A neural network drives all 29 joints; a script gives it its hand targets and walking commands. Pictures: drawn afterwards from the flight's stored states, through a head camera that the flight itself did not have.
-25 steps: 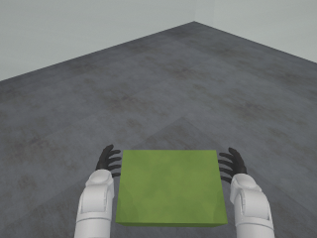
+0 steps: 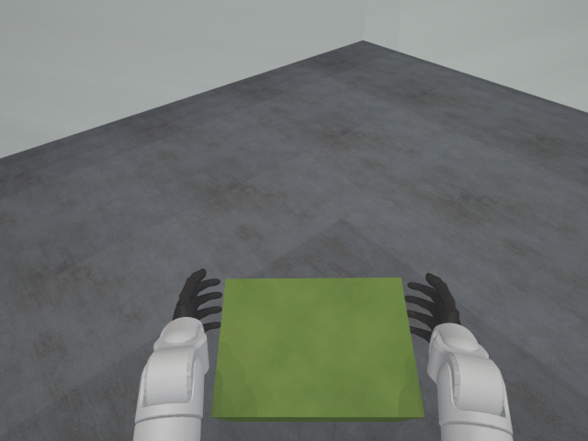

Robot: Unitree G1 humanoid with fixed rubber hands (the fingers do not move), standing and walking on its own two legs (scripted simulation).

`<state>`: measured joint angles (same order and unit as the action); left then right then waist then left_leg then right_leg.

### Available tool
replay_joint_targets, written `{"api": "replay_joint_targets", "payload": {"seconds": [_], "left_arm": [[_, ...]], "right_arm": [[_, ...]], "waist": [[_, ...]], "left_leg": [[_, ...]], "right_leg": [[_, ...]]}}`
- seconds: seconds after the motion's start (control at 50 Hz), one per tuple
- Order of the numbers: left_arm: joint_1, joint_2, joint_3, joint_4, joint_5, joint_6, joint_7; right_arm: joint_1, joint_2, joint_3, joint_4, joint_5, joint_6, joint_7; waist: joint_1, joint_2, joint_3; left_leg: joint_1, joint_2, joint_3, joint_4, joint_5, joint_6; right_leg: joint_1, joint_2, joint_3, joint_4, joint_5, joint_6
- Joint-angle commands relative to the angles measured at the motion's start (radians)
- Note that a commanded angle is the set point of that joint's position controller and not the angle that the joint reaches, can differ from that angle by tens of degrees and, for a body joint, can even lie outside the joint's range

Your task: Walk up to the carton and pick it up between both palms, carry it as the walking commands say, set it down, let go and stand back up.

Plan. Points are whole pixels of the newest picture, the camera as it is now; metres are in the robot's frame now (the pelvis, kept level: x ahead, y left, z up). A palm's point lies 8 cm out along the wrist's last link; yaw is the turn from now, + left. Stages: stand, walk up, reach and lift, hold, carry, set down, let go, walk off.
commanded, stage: carry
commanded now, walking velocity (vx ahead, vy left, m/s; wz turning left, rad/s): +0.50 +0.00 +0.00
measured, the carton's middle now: (313, 352) +0.28 +0.00 -0.05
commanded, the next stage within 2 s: none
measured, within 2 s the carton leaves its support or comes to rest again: neither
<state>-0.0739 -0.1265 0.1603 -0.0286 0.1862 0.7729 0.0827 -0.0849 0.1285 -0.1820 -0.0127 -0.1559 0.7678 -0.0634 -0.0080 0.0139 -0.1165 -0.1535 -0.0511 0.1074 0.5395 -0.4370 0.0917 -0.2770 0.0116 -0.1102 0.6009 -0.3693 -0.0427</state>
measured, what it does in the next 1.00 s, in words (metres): walks ahead: left foot, then right foot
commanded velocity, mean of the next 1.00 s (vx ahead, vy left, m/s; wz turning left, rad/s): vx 0.39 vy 0.00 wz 0.00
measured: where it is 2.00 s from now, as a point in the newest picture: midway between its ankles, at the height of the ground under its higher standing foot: (328, 329)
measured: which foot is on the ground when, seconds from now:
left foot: down 0.00-0.18, up 0.20-0.30, down 0.32-0.70, up 0.72-0.96, down 0.98-1.00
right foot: down 0.00-0.38, up 0.40-0.64, down 0.66-1.00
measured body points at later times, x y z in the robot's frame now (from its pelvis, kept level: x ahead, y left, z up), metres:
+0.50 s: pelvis +0.18 -0.02 +0.01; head +0.20 -0.01 +0.46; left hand +0.48 +0.14 +0.05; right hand +0.45 -0.20 +0.04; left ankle +0.07 +0.07 -0.73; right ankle +0.11 -0.11 -0.66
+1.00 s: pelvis +0.47 -0.07 +0.01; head +0.49 -0.06 +0.46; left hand +0.75 +0.12 +0.07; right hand +0.78 -0.22 +0.08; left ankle +0.55 +0.03 -0.73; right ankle +0.41 -0.14 -0.73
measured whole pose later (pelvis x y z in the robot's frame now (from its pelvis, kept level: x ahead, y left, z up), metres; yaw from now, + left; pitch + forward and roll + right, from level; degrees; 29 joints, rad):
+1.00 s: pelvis +0.47 -0.07 +0.01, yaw +2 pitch +3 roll -1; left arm -0.16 -0.13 0.15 -0.25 0.16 1.00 0.12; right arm -0.18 0.14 -0.21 -0.22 -0.14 1.00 -0.06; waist 0.04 -0.01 -0.02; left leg -0.40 0.04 0.11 0.47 -0.11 0.05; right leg -0.14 0.03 -0.20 0.42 -0.33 -0.06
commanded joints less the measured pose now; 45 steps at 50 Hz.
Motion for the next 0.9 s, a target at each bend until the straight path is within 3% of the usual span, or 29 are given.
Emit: {"api": "replay_joint_targets", "payload": {"seconds": [0.0, 0.02, 0.06, 0.08, 0.12, 0.14, 0.16, 0.2, 0.26, 0.28, 0.3, 0.32, 0.34, 0.36, 0.38, 0.4, 0.46, 0.48, 0.52, 0.56, 0.62, 0.64, 0.66, 0.68, 0.7, 0.74, 0.78, 0.8, 0.88], "left_arm": [[-0.444, -0.706, -0.529, 0.01, -0.227, 0.036, -0.266], [-0.456, -0.698, -0.53, 0.001, -0.232, 0.032, -0.272], [-0.406, -0.702, -0.492, 0.092, -0.209, 0.01, -0.281], [-0.487, -0.735, -0.601, -0.108, -0.31, 0.035, -0.274], [-0.474, -0.766, -0.579, -0.074, -0.294, 0.044, -0.269], [-0.471, -0.729, -0.529, -0.029, -0.249, 0.051, -0.265], [-0.452, -0.731, -0.458, 0.087, -0.182, 0.029, -0.256], [-0.47, -0.738, -0.534, -0.037, -0.239, 0.036, -0.256], [-0.526, -0.778, -0.613, -0.099, -0.267, 0.002, -0.259], [-0.518, -0.785, -0.672, -0.222, -0.33, 0.014, -0.259], [-0.484, -0.771, -0.634, -0.086, -0.271, 0.017, -0.264], [-0.559, -0.727, -0.612, -0.097, -0.26, 0.019, -0.267], [-0.537, -0.719, -0.633, -0.123, -0.279, 0.018, -0.276], [-0.569, -0.671, -0.591, -0.104, -0.261, -0.003, -0.274], [-0.524, -0.7, -0.567, -0.081, -0.262, -0.019, -0.282], [-0.524, -0.784, -0.683, -0.248, -0.374, 0.008, -0.29], [-0.335, -0.761, -0.559, -0.03, -0.266, 0.061, -0.27], [-0.348, -0.781, -0.663, -0.255, -0.354, 0.09, -0.263], [-0.39, -0.715, -0.592, -0.174, -0.279, 0.081, -0.241], [-0.416, -0.759, -0.767, -0.433, -0.406, 0.146, -0.236], [-0.305, -0.764, -0.738, -0.381, -0.405, 0.273, -0.232], [-0.332, -0.749, -0.732, -0.382, -0.402, 0.296, -0.236], [-0.334, -0.73, -0.709, -0.37, -0.399, 0.323, -0.24], [-0.3, -0.721, -0.672, -0.261, -0.361, 0.319, -0.25], [-0.353, -0.716, -0.64, -0.219, -0.352, 0.314, -0.254], [-0.437, -0.767, -0.624, -0.147, -0.315, 0.264, -0.267], [-0.601, -0.89, -0.778, -0.402, -0.488, 0.277, -0.274], [-0.548, -0.874, -0.641, -0.18, -0.392, 0.251, -0.28], [-0.542, -0.846, -0.67, -0.259, -0.412, 0.217, -0.286]], "right_arm": [[-0.521, 0.671, 0.613, -0.055, 0.239, 0.046, 0.245], [-0.53, 0.651, 0.609, -0.072, 0.243, 0.044, 0.249], [-0.435, 0.643, 0.582, 0.043, 0.216, 0.036, 0.264], [-0.506, 0.717, 0.677, -0.12, 0.315, 0.055, 0.259], [-0.607, 0.719, 0.691, -0.185, 0.318, 0.066, 0.258], [-0.596, 0.7, 0.668, -0.144, 0.302, 0.07, 0.262], [-0.612, 0.684, 0.604, -0.054, 0.271, 0.051, 0.277], [-0.562, 0.707, 0.627, -0.078, 0.3, 0.051, 0.274], [-0.45, 0.753, 0.566, -0.002, 0.274, 0.016, 0.287], [-0.477, 0.754, 0.633, -0.142, 0.309, 0.023, 0.28], [-0.458, 0.727, 0.571, -0.042, 0.25, 0.018, 0.275], [-0.388, 0.736, 0.521, 0.077, 0.198, 0.017, 0.267], [-0.376, 0.724, 0.521, 0.073, 0.201, 0.005, 0.26], [-0.331, 0.72, 0.492, 0.132, 0.172, -0.005, 0.264], [-0.441, 0.733, 0.557, 0.012, 0.206, -0.031, 0.258], [-0.535, 0.802, 0.73, -0.275, 0.332, -0.001, 0.248], [-0.511, 0.728, 0.684, -0.216, 0.296, 0.046, 0.241], [-0.565, 0.762, 0.81, -0.452, 0.414, 0.086, 0.242], [-0.485, 0.711, 0.677, -0.254, 0.331, 0.093, 0.256], [-0.502, 0.723, 0.828, -0.508, 0.46, 0.166, 0.263], [-0.478, 0.728, 0.86, -0.482, 0.495, 0.298, 0.266], [-0.486, 0.723, 0.836, -0.452, 0.478, 0.329, 0.272], [-0.444, 0.738, 0.83, -0.41, 0.475, 0.363, 0.275], [-0.431, 0.694, 0.795, -0.351, 0.432, 0.369, 0.286], [-0.509, 0.706, 0.769, -0.315, 0.431, 0.358, 0.295], [-0.543, 0.695, 0.66, -0.218, 0.362, 0.293, 0.302], [-0.628, 0.828, 0.778, -0.419, 0.487, 0.306, 0.305], [-0.534, 0.801, 0.624, -0.176, 0.36, 0.274, 0.299], [-0.537, 0.855, 0.635, -0.213, 0.354, 0.233, 0.268]], "waist": [[-0.014, -0.018, -0.092], [-0.01, 0.046, -0.063], [-0.016, 0.018, -0.063], [-0.01, -0.043, -0.148], [0.016, -0.238, -0.164], [0.023, -0.327, -0.102], [0.034, -0.225, -0.07], [0.034, -0.121, -0.057], [0.001, 0.047, -0.108], [-0.015, 0.025, -0.187], [-0.023, 0.073, -0.166], [-0.042, 0.165, -0.166], [-0.048, 0.354, -0.204], [-0.062, 0.295, -0.146], [-0.06, 0.179, -0.107], [-0.059, -0.058, -0.171], [-0.023, 0.034, -0.145], [-0.021, -0.026, -0.143], [-0.013, 0.09, -0.117], [-0.017, 0.123, -0.118], [0.035, 0.086, -0.214], [0.055, 0.006, -0.268], [0.053, -0.197, -0.349], [0.045, -0.31, -0.3], [0.04, -0.232, -0.267], [0.036, 0.011, -0.237], [0.027, 0.0, -0.202], [0.022, 0.002, -0.194], [0.017, -0.188, -0.254]], "left_leg": [[0.083, 0.317, -0.367, -0.188, 0.129, 0.1], [0.099, 0.296, -0.303, -0.158, 0.345, 0.079], [0.141, 0.244, -0.215, -0.044, 0.584, 0.013], [0.082, 0.218, -0.164, 0.023, 0.566, 0.0], [-0.277, 0.085, -0.012, 0.253, 0.224, -0.053], [-0.496, 0.043, 0.025, 0.254, -0.055, -0.086], [-0.63, 0.062, -0.014, 0.292, -0.165, -0.076], [-0.565, 0.081, -0.04, 0.224, -0.21, -0.053], [-0.245, 0.08, -0.027, -0.13, 0.115, -0.062], [0.003, 0.048, -0.004, -0.164, 0.249, -0.035], [0.191, 0.086, -0.079, -0.232, 0.251, -0.009], [0.352, 0.23, -0.308, -0.212, 0.307, 0.074], [0.518, 0.397, -0.526, -0.223, 0.53, 0.2], [0.602, 0.468, -0.612, -0.243, 0.768, 0.259], [0.654, 0.476, -0.584, -0.252, 0.836, 0.261], [0.665, 0.465, -0.481, -0.235, 0.839, 0.214], [0.527, 0.365, -0.3, -0.268, 0.666, 0.125], [0.463, 0.323, -0.222, -0.26, 0.779, 0.105], [0.354, 0.274, -0.139, -0.282, 0.885, 0.062], [0.219, 0.253, -0.04, -0.289, 0.819, 0.011], [0.034, 0.198, 0.057, 0.017, 0.846, -0.053], [-0.077, 0.156, 0.071, 0.217, 0.699, -0.082], [-0.328, 0.08, 0.05, 0.511, 0.261, -0.09], [-0.478, 0.012, -0.031, 0.735, -0.079, -0.071], [-0.484, 0.041, -0.108, 0.814, -0.102, -0.056], [-0.458, 0.145, -0.177, 0.707, -0.048, -0.041], [-0.383, 0.167, -0.15, 0.458, -0.008, -0.053], [-0.35, 0.136, -0.095, 0.375, -0.047, -0.052], [-0.176, 0.077, -0.01, -0.028, 0.1, -0.057]], "right_leg": [[-0.072, -0.078, 0.068, -0.074, 0.025, -0.028], [-0.089, -0.071, 0.073, -0.046, 0.111, -0.027], [-0.077, -0.077, 0.1, -0.02, 0.221, -0.038], [0.074, -0.113, 0.141, -0.054, 0.284, -0.049], [0.369, -0.262, 0.41, -0.245, 0.381, -0.119], [0.513, -0.333, 0.512, -0.292, 0.461, -0.207], [0.595, -0.394, 0.579, -0.325, 0.555, -0.258], [0.542, -0.389, 0.481, -0.365, 0.585, -0.229], [0.419, -0.268, 0.197, -0.277, 0.416, -0.118], [0.281, -0.193, 0.089, -0.223, 0.492, -0.064], [0.103, -0.147, 0.035, -0.106, 0.461, -0.005], [-0.105, -0.076, -0.015, 0.09, 0.414, 0.037], [-0.324, -0.015, -0.065, 0.287, 0.064, 0.088], [-0.537, 0.009, -0.014, 0.468, -0.185, 0.065], [-0.678, -0.005, 0.051, 0.558, -0.243, 0.065], [-0.66, -0.057, 0.111, 0.543, -0.14, 0.044], [-0.557, -0.08, 0.077, 0.254, -0.038, 0.057], [-0.47, -0.049, 0.02, 0.15, 0.055, 0.049], [-0.303, 0.004, -0.037, 0.009, 0.209, 0.037], [-0.099, 0.038, -0.136, -0.087, 0.314, 0.026], [0.31, 0.004, -0.114, -0.101, 0.287, 0.004], [0.462, -0.095, 0.02, -0.129, 0.176, -0.022], [0.637, -0.321, 0.397, -0.227, 0.058, -0.117], [0.63, -0.424, 0.658, -0.312, 0.225, -0.261], [0.551, -0.406, 0.642, -0.322, 0.366, -0.272], [0.412, -0.387, 0.44, -0.338, 0.274, -0.239], [0.266, -0.346, 0.354, -0.42, 0.193, -0.183], [0.265, -0.321, 0.251, -0.4, 0.375, -0.181], [0.308, -0.282, 0.091, -0.319, 0.627, -0.129]]}}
